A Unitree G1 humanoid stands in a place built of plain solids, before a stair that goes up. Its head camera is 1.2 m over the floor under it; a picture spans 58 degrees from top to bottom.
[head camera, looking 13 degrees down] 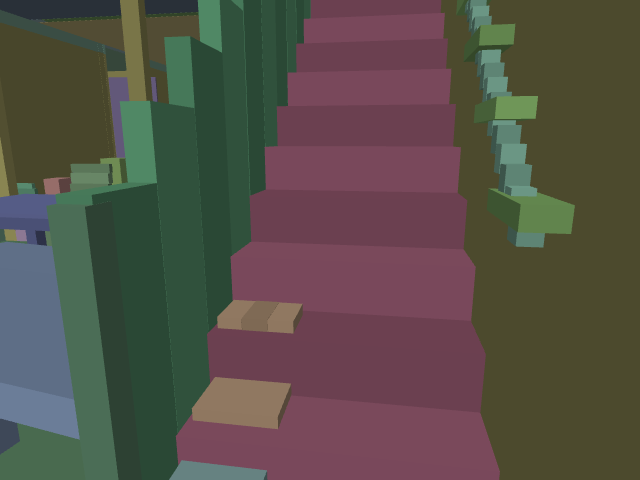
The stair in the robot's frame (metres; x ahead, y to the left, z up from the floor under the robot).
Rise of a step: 0.19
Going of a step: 0.25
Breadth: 0.87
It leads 9 degrees to the right of straight ahead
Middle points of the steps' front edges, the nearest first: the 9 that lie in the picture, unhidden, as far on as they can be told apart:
0.99 -0.02 0.39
1.23 -0.06 0.59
1.48 -0.10 0.78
1.72 -0.14 0.98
1.96 -0.17 1.17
2.20 -0.21 1.37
2.44 -0.25 1.56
2.69 -0.29 1.76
2.93 -0.33 1.95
